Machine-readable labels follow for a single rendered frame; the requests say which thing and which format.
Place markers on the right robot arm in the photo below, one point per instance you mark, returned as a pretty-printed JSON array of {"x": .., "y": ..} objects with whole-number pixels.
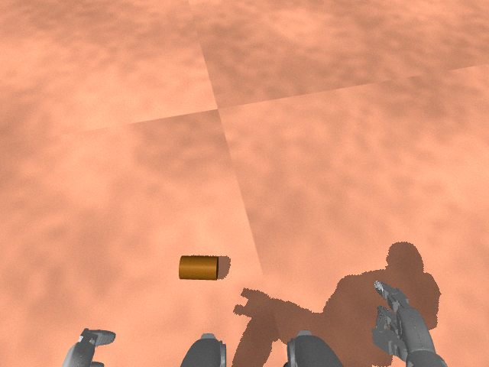
[{"x": 423, "y": 358}]

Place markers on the can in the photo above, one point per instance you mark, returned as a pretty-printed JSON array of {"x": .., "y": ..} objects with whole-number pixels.
[{"x": 199, "y": 267}]

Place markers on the left robot hand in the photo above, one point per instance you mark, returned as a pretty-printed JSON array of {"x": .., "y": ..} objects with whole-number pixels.
[{"x": 81, "y": 353}]

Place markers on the right robot hand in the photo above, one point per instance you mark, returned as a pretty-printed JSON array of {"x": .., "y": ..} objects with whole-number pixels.
[{"x": 408, "y": 332}]

